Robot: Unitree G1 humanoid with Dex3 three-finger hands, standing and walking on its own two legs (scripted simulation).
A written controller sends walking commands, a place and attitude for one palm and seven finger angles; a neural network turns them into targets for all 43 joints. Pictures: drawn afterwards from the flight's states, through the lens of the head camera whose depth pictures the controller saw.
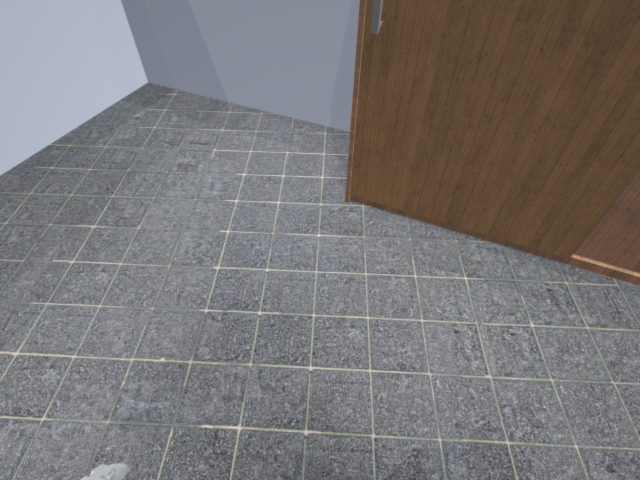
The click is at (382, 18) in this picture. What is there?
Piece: wardrobe's sliding door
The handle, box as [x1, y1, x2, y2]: [370, 0, 382, 33]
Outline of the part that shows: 382,0 373,0 370,32 377,33 381,25 380,15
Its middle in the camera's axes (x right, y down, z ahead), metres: +0.18 -0.76 +1.10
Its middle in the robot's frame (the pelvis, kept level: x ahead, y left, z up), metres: +1.36 -0.11 +0.17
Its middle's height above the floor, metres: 0.94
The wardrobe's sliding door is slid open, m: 0.00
